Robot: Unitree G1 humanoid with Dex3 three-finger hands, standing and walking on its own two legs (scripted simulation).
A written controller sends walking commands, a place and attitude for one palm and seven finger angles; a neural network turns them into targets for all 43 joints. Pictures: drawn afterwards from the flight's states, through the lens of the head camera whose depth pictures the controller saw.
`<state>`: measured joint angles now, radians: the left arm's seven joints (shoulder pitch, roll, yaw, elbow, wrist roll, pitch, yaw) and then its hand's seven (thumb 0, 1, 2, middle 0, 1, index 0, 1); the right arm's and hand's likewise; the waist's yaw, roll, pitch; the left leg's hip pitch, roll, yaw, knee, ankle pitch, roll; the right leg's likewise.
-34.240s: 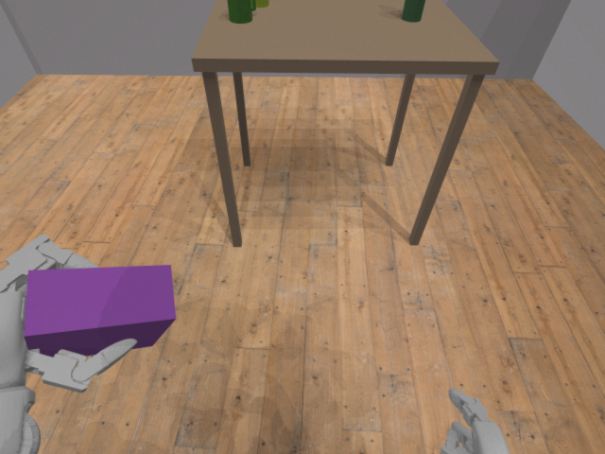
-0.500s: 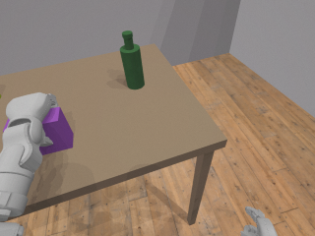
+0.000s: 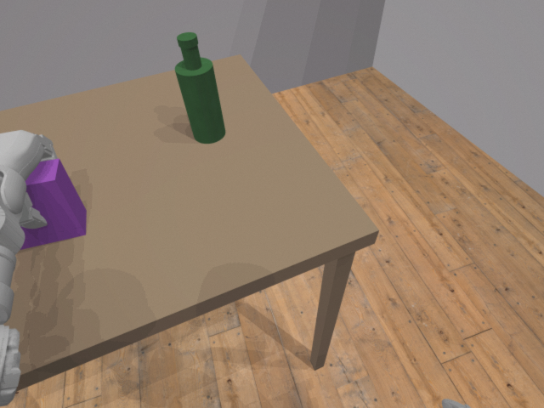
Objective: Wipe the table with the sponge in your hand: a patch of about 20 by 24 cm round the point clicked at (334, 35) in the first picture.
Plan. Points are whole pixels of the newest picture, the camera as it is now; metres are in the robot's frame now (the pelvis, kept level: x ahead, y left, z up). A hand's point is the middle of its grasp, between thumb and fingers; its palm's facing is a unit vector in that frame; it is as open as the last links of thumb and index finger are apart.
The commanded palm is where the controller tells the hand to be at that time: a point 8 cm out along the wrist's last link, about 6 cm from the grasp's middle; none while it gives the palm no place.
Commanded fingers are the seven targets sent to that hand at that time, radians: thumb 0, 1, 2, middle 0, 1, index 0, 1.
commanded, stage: wipe forward along the middle lane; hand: left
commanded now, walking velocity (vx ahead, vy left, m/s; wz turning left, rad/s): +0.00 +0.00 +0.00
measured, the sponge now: (34, 215) +0.36 +0.39 +0.10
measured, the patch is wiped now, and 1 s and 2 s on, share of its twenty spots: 1.00 1.00 1.00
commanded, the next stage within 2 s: slide back across to the first lane in 0.28 s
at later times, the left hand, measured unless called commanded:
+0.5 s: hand (22, 172) +0.40 +0.41 +0.14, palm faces -0.11 +0.01 -0.99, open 9.8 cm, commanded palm +0.38 +0.40 +0.17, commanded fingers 0.00 0.10 1.30 -1.20 -1.60 -1.20 -1.60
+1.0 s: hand out of the picture +0.39 +0.45 +0.15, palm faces -0.07 +0.01 -1.00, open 9.8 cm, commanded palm +0.36 +0.45 +0.19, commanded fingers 0.00 0.10 1.30 -1.20 -1.60 -1.20 -1.60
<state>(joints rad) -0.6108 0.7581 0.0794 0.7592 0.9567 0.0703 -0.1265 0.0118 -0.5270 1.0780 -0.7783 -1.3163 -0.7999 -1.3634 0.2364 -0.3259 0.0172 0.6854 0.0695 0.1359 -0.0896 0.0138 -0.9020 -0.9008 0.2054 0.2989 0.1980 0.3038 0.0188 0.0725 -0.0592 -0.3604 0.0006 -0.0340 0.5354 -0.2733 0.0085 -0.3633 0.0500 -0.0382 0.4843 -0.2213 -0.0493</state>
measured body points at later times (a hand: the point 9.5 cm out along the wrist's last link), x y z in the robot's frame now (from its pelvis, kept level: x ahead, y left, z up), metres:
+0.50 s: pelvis +0.01 +0.03 +0.00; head +0.05 +0.02 +0.45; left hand +0.40 +0.40 +0.20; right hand +0.12 -0.24 -0.12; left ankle +0.00 +0.12 -0.74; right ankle +0.01 -0.09 -0.74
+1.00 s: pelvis +0.03 +0.05 +0.01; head +0.07 +0.04 +0.45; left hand +0.38 +0.44 +0.20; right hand +0.17 -0.22 -0.11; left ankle +0.00 +0.12 -0.74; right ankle +0.01 -0.09 -0.74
